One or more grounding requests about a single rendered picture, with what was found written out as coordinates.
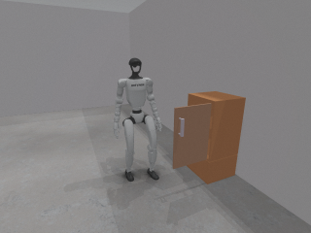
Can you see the right robot thigh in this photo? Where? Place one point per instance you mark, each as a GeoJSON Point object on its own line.
{"type": "Point", "coordinates": [129, 135]}

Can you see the right robot forearm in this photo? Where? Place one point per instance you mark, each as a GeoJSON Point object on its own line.
{"type": "Point", "coordinates": [117, 111]}

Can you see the left robot forearm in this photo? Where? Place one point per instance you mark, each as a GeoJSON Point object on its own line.
{"type": "Point", "coordinates": [154, 108]}

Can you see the robot right hand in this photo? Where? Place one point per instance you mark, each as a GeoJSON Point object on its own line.
{"type": "Point", "coordinates": [116, 126]}

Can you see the left robot upper arm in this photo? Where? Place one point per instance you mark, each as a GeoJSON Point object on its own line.
{"type": "Point", "coordinates": [149, 88]}

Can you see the handle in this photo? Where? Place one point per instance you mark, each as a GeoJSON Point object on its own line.
{"type": "Point", "coordinates": [182, 127]}

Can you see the robot head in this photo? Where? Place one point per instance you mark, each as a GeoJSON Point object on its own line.
{"type": "Point", "coordinates": [134, 62]}

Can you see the cupboard door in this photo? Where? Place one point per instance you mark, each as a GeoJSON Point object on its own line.
{"type": "Point", "coordinates": [193, 147]}

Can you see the robot left hand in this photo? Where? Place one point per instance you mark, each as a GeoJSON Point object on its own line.
{"type": "Point", "coordinates": [158, 123]}

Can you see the right robot upper arm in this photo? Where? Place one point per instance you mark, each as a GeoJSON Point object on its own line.
{"type": "Point", "coordinates": [121, 84]}

